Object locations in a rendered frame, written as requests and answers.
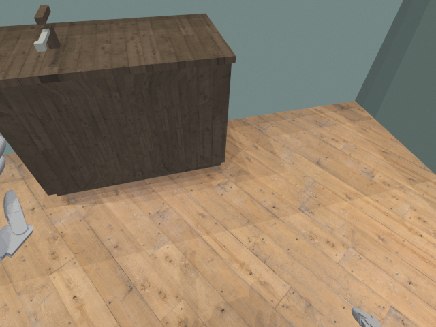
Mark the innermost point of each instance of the counter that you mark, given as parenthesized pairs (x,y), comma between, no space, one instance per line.
(114,101)

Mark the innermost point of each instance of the right robot hand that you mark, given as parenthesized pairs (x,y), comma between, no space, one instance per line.
(364,319)

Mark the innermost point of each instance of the left robot hand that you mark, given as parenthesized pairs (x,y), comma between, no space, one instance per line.
(12,237)

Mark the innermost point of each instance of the tap lever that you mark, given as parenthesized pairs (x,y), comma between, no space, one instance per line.
(40,45)

